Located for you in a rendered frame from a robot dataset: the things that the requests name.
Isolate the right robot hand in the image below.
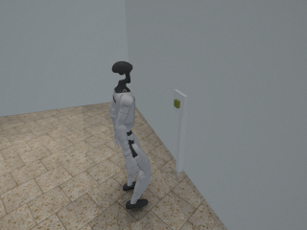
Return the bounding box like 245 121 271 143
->
125 157 139 176

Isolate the left robot hand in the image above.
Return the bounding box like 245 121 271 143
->
114 132 120 147

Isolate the robot left upper arm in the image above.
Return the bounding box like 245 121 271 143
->
109 84 117 115

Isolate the left robot forearm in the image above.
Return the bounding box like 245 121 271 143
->
109 112 117 132

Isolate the right robot foot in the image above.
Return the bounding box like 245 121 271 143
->
126 198 149 209

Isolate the panel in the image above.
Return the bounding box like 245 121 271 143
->
173 89 188 173

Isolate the robot right upper arm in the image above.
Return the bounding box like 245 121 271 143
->
115 93 133 131

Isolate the button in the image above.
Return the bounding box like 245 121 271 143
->
174 99 180 108

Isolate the right robot forearm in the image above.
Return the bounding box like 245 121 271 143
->
117 126 132 159

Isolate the robot right thigh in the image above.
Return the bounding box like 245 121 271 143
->
129 141 152 180

